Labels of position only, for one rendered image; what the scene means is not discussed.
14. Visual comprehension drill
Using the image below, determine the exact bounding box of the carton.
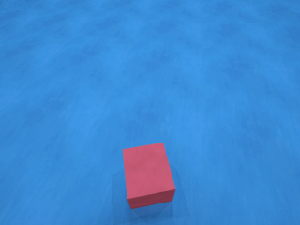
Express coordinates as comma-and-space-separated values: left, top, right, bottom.
122, 142, 176, 209

